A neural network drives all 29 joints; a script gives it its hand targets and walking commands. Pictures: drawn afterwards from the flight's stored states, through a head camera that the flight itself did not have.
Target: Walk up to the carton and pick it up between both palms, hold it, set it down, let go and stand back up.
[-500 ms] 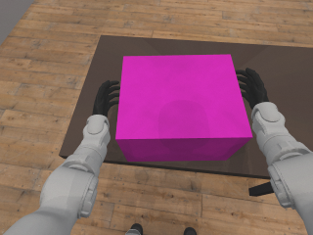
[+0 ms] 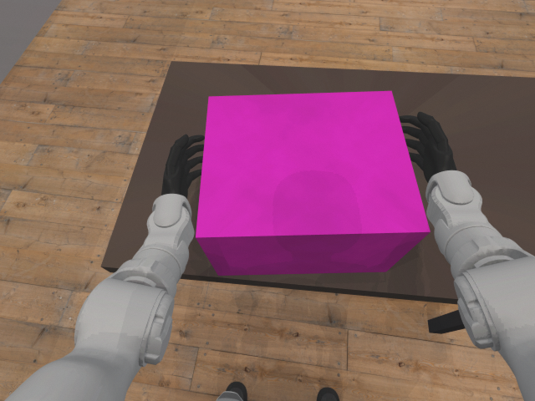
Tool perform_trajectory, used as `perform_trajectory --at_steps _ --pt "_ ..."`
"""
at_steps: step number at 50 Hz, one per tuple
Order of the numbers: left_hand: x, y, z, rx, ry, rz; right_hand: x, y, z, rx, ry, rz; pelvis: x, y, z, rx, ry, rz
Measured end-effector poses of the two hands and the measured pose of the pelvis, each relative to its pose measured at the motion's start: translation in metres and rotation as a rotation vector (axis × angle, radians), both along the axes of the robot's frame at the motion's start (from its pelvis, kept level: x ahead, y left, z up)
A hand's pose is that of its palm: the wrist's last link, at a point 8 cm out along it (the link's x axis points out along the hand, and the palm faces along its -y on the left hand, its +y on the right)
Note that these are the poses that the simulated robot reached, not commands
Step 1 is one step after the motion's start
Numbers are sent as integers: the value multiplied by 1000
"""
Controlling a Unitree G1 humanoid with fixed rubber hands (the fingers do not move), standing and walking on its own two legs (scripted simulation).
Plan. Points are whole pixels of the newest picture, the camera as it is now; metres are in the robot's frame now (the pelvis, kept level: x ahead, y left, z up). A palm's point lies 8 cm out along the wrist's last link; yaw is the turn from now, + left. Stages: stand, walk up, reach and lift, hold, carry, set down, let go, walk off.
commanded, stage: reach and lift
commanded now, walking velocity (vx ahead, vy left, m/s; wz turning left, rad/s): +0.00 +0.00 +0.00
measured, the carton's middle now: (300, 187) +0.45 +0.01 -0.03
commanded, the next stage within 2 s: none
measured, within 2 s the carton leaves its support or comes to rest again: leaves its support in 1.50 s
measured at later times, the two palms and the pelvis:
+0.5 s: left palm (177, 189) +0.42 +0.20 +0.00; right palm (433, 165) +0.46 -0.18 +0.04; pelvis +0.00 +0.00 +0.00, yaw +0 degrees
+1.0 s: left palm (174, 196) +0.41 +0.20 +0.01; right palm (432, 171) +0.45 -0.18 +0.04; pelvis +0.00 -0.01 +0.00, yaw +0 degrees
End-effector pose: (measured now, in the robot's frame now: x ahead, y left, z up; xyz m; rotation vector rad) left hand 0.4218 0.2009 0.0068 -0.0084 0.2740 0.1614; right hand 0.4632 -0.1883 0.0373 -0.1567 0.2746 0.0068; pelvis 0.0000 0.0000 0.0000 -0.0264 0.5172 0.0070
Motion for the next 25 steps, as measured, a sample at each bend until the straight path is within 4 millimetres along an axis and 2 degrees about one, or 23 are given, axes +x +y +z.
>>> perform_trajectory --at_steps 25 --pt "-4 0 -2 -39 -20 46 0 4 0 -5 -6 5 0 0 0 0 0 0"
